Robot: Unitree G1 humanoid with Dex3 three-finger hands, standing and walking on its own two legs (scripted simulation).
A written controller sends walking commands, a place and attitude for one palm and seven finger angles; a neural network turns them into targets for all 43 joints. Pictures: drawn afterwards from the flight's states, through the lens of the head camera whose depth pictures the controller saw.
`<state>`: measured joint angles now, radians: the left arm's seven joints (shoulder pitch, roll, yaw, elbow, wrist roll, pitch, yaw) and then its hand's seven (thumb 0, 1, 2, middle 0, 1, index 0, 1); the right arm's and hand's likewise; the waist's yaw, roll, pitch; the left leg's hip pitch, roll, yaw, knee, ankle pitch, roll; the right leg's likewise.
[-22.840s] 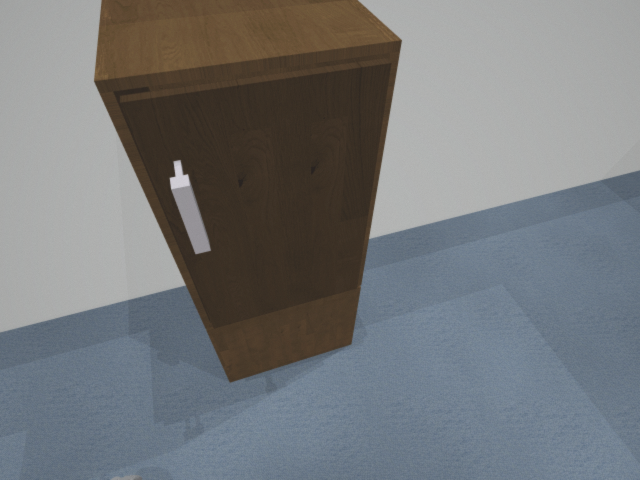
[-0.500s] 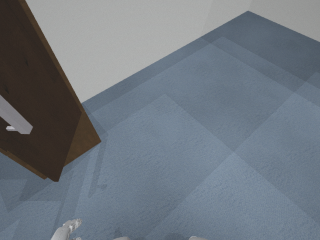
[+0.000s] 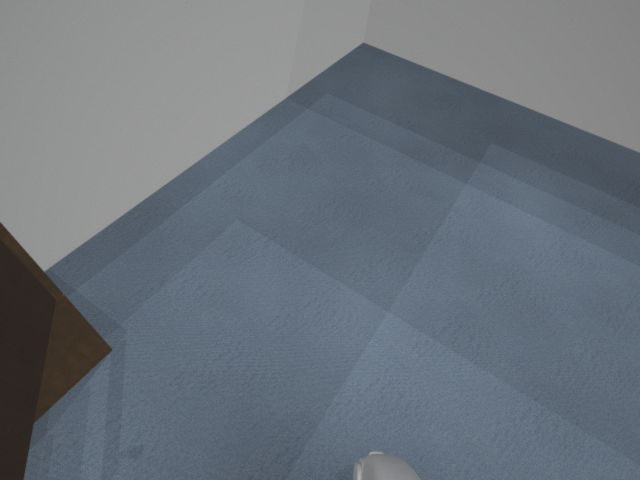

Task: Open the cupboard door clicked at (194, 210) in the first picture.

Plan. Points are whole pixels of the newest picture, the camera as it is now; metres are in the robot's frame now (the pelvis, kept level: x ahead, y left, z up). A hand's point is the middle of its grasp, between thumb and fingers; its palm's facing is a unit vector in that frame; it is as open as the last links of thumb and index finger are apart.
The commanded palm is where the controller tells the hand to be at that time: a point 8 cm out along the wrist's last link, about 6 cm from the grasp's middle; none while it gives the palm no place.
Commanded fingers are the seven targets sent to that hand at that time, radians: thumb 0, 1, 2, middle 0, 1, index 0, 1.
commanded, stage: walk to a spot facing it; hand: left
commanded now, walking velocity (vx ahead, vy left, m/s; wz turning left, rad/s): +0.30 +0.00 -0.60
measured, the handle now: out of the picture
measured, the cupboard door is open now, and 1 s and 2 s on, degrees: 47 47 47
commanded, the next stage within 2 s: turn to face it in 1.30 s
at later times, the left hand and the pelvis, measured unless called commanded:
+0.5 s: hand (283, 362) +0.31 +0.07 -0.17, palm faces -0.26 -0.94 -0.22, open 7.2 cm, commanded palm none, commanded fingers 0.00 0.90 0.90 -0.20 -0.30 -0.20 -0.30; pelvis +0.18 -0.10 +0.00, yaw -16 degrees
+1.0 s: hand (315, 269) +0.51 +0.02 -0.18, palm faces -0.33 -0.93 -0.13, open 7.4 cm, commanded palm none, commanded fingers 0.00 0.90 0.90 -0.20 -0.30 -0.20 -0.30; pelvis +0.45 -0.14 +0.00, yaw -24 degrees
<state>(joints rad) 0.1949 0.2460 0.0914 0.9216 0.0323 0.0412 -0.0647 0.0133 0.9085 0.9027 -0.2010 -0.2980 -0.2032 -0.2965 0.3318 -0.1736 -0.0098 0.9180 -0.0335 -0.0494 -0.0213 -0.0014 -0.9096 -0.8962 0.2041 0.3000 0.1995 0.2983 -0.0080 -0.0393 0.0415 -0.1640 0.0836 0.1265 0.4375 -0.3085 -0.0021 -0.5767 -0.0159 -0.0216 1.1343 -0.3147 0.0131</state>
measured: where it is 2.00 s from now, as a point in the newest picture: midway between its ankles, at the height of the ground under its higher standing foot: (419, 315)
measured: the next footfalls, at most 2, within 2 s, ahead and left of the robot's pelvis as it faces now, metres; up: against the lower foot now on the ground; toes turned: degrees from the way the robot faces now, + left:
right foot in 0.28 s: +0.20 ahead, -0.15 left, +0.00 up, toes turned -18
left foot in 0.82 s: +0.53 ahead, -0.07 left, +0.00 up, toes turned -15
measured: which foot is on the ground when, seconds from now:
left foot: down 0.00-0.28, up 0.30-0.80, down 0.82-1.00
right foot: up 0.00-0.26, down 0.28-0.82, up 0.84-1.00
